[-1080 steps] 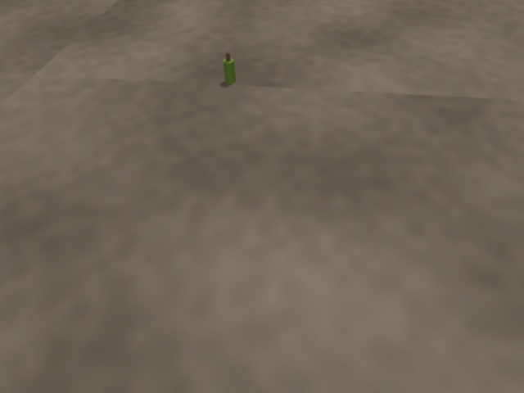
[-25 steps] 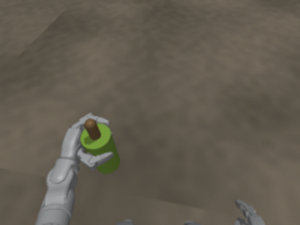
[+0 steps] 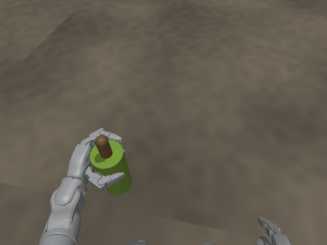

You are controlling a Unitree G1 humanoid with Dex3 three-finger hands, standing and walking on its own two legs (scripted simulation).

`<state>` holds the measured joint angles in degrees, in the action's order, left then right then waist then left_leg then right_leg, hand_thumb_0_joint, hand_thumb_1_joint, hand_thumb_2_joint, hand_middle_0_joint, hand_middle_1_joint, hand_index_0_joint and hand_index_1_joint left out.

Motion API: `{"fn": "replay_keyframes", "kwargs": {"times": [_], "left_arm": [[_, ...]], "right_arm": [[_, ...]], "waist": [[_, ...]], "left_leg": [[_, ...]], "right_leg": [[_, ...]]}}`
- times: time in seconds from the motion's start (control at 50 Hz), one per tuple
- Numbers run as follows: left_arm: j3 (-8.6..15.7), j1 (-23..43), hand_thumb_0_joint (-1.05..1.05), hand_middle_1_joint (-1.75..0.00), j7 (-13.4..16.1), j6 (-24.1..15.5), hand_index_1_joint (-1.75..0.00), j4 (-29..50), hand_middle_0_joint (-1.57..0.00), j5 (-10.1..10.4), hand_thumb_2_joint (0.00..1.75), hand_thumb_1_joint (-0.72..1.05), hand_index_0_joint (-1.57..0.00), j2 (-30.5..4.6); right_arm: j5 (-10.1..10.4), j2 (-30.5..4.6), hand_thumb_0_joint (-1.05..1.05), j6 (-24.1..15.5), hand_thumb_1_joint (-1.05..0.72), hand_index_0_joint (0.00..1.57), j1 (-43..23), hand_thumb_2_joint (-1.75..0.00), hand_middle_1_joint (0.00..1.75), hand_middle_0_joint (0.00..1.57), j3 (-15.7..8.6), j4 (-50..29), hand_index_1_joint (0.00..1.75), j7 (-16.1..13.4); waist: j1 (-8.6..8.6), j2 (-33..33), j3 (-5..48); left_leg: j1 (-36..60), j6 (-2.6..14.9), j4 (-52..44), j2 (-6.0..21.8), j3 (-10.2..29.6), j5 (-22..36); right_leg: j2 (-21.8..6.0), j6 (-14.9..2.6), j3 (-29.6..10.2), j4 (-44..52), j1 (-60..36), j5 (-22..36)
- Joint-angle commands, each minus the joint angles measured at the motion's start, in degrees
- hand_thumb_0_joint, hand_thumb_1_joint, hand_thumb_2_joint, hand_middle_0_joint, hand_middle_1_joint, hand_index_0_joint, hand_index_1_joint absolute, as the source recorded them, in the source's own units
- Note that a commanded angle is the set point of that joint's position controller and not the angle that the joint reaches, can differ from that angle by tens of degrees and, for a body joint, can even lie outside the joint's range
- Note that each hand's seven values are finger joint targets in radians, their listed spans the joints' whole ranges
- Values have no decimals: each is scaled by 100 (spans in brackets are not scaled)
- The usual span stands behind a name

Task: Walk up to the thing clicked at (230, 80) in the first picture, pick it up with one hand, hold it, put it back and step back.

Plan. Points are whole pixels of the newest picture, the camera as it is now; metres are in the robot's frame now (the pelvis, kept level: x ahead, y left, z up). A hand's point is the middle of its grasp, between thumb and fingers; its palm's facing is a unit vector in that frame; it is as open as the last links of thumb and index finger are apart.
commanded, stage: crouch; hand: left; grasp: from the side
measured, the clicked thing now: (110, 163) +0.30 +0.16 +0.02
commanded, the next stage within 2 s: lower in 1.78 s
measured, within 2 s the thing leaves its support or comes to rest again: neither
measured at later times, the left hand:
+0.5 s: hand (119, 176) +0.31 +0.16 -0.09, palm faces -0.10 -0.99 +0.02, open 10.2 cm
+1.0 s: hand (134, 188) +0.36 +0.15 -0.33, palm faces -0.11 -0.99 -0.03, open 10.3 cm
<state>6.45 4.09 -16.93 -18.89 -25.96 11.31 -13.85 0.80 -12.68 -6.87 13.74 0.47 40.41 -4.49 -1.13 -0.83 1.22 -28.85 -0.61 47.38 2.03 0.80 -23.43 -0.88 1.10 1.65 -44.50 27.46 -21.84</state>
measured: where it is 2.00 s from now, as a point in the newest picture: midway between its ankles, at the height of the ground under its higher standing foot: outside the picture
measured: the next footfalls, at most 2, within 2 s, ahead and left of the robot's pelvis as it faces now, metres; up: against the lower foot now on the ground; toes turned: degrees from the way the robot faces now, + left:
none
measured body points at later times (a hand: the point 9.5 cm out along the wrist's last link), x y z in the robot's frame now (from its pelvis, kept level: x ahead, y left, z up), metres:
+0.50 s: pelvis -0.02 +0.00 -0.07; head +0.09 +0.03 +0.37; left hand +0.31 +0.21 -0.09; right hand +0.10 -0.26 -0.17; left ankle +0.01 +0.12 -0.71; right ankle +0.01 -0.14 -0.71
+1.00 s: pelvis -0.07 +0.00 -0.28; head +0.12 +0.03 +0.12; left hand +0.37 +0.21 -0.33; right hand +0.03 -0.27 -0.41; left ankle +0.01 +0.12 -0.71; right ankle +0.01 -0.13 -0.71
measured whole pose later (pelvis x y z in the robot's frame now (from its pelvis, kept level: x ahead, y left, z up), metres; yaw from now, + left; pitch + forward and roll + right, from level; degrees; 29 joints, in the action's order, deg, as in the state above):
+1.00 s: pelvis -0.07 +0.00 -0.28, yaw -2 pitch +34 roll -3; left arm 18.4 36.5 -16.4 -41.7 -64.1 5.6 -21.0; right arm -5.2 -14.0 -6.7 7.4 1.9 41.8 3.8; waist -8.2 0.1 10.0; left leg -109.8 -1.2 115.3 1.3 4.2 -39.3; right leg -1.1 0.7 1.8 -112.9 108.3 -38.2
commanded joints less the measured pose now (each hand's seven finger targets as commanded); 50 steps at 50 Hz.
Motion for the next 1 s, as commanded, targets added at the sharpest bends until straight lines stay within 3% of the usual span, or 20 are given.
{"fn": "replay_keyframes", "kwargs": {"times": [0.0, 0.06, 0.16, 0.28, 0.34, 0.36, 0.38, 0.42, 0.46, 0.5, 0.52, 0.54, 0.58, 0.6, 0.68, 0.76, 0.82, 0.86, 0.9, 0.98], "left_arm": [[683, 2627, 0, -133, 251, -718, -132, 2151, -118, 453, 117, 27, -120, -891], [668, 2428, 0, -130, 296, -728, -129, 1822, -117, 359, 117, 33, -119, -868], [349, 2326, 0, -133, 181, -834, -131, 904, -118, 176, 117, 26, -120, -570], [466, 2663, 0, -135, 6, -1343, -133, 202, -120, 178, 118, 27, -122, -542], [754, 2801, 0, -135, -6, -1771, -135, -31, -121, 227, 120, 25, -123, -702], [729, 2871, 0, -136, -25, -1918, -135, 56, -122, 248, 120, 24, -123, -731], [912, 2887, 0, -138, -8, -2063, -137, -12, -123, 252, 120, 25, -125, -893], [750, 3063, 0, -139, -40, -2339, -139, -149, -125, 245, 120, 22, -127, -757], [998, 3329, 0, -136, -20, -2615, -137, -283, -123, 241, 120, 18, -124, -1062], [787, 3581, 0, -137, -52, -2812, -138, -352, -125, 195, 120, 16, -125, -937], [847, 3738, 0, -136, -42, -2891, -137, -364, -124, 158, 120, 16, -124, -1085], [796, 3831, 0, -136, -30, -2935, -137, -362, -123, 108, 121, 15, -123, -1103], [1005, 3985, 0, -135, 48, -2993, -136, -419, -123, 14, 120, 9, -122, -1453], [923, 3952, 0, -136, 68, -2983, -138, -592, -122, 24, 122, 10, -122, -1323], [1266, 4370, 0, -140, 181, -2901, -142, -793, -124, 134, 128, 14, -123, -1541], [1126, 4677, 0, -143, 114, -2842, -144, -1235, -127, 64, 130, 17, -127, -1400], [1130, 5027, 0, -142, 20, -2887, -143, -1584, -125, -74, 128, 15, -126, -1484], [1256, 5188, 0, -140, 15, -2936, -141, -2005, -123, -142, 126, 14, -123, -1601], [1488, 5632, 0, -139, 58, -3010, -140, -2123, -122, -244, 125, 11, -122, -1939], [1865, 5859, 0, -139, 216, -3121, -141, -2147, -120, -376, 128, 10, -120, -2377]], "right_arm": [[23, -755, 0, -211, -84, 20, -156, -89, 30, 20, -202, -712, 30, -110], [0, -750, 0, -219, -85, 20, -192, -89, 30, 20, -212, -682, 30, -115], [-33, -764, 0, -196, -85, 20, -219, -89, 30, 20, -290, -631, 30, -7], [-132, -839, 0, -209, -86, 20, -33, -90, 30, 20, -411, -499, 30, 203], [-165, -886, 0, -245, -87, 20, 26, -90, 30, 20, -449, -523, 30, 293], [-190, -884, 0, -261, -87, 20, 8, -90, 30, 20, -443, -534, 30, 320], [-219, -892, 0, -272, -87, 20, 64, -90, 30, 20, -435, -530, 30, 341], [-257, -898, 0, -323, -89, 20, -2, -90, 30, 20, -403, -539, 30, 369], [-276, -995, 0, -354, -90, 20, -19, -91, 30, 20, -400, -514, 30, 405], [-318, -1028, 0, -374, -90, 20, -72, -91, 30, 20, -393, -510, 30, 416], [-337, -1075, 0, -374, -90, 20, -40, -91, 30, 20, -389, -502, 30, 417], [-358, -1119, 0, -369, -89, 20, 37, -91, 30, 20, -392, -487, 30, 415], [-381, -1137, 0, -310, -90, 20, 48, -91, 30, 20, -350, -516, 30, 436], [-392, -1133, 0, -285, -90, 20, 27, -91, 30, 20, -345, -527, 30, 448], [-396, -1226, 0, -198, -90, 20, 55, -91, 30, 20, -360, -460, 30, 480], [-406, -1225, 0, -146, -90, 20, 125, -91, 30, 20, -368, -349, 30, 547], [-454, -1247, 0, -148, -90, 20, 141, -91, 30, 20, -365, -259, 30, 605], [-495, -1249, 0, -136, -90, 20, 166, -91, 30, 20, -312, -192, 30, 651], [-544, -1286, 0, -105, -90, 20, 225, -91, 30, 20, -267, -151, 30, 704], [-630, -1340, 0, -25, -90, 20, 193, -91, 30, 20, -179, -185, 30, 800]], "waist": [[-96, -250, 1804], [-56, -154, 1572], [-146, -53, 1180], [-172, -94, 1828], [-197, -128, 2189], [-191, -170, 2381], [-193, -184, 2654], [-301, -298, 2949], [-280, -495, 3230], [-384, -682, 3502], [-377, -800, 3689], [-418, -830, 3955], [-317, -1052, 4184], [-336, -938, 4249], [-315, -954, 4750], [-594, -478, 4748], [-773, -535, 4781], [-760, -387, 4630], [-756, -593, 4791], [-661, -1014, 4905]], "left_leg": [[918, 48, -720, -150, -2, 1655], [736, 69, -706, -164, -36, 1464], [365, 106, -563, -165, -41, 1141], [-181, 107, 230, -164, 26, 1335], [-601, 96, 736, -166, 103, 1146], [-788, 92, 925, -170, 139, 1120], [-974, 111, 1205, -201, 123, 1202], [-1472, 130, 1777, -236, 130, 1118], [-1883, 108, 2201, -219, 222, 969], [-2174, 89, 2575, -204, 304, 788], [-2295, 77, 2761, -199, 317, 824], [-2362, 82, 2955, -186, 334, 942], [-2731, 73, 3239, -203, 318, 822], [-2896, 84, 3370, -193, 313, 734], [-3427, 101, 3921, -218, 281, 705], [-4315, 182, 4512, -235, 244, 401], [-4767, 194, 4974, -245, 227, 248], [-5225, 200, 5267, -252, 196, 116], [-5395, 192, 5533, -265, 182, 106], [-5599, 114, 5738, -271, 164, -278]], "right_leg": [[155, -208, 55, 530, -623, 1666], [138, -200, 43, 552, -532, 1513], [113, -194, 34, 391, -86, 1297], [111, -234, 49, -366, 598, 1384], [118, -250, 53, -918, 1302, 1090], [124, -264, 62, -1141, 1526, 1024], [112, -255, 41, -1353, 1645, 1121], [109, -261, 20, -1895, 2264, 1067], [112, -295, 47, -2441, 2954, 776], [123, -319, 71, -2871, 3619, 507], [118, -327, 70, -3071, 3799, 510], [118, -332, 78, -3246, 3989, 566], [116, -354, 13, -3570, 4240, 410], [118, -336, -20, -3643, 4292, 344], [128, -335, -56, -4121, 4616, 345], [140, -291, -63, -4514, 4918, 267], [147, -303, 17, -4989, 5488, 146], [147, -301, 43, -5274, 5701, 80], [138, -325, 63, -5554, 6042, 12], [145, -372, 163, -6002, 6415, -390]]}}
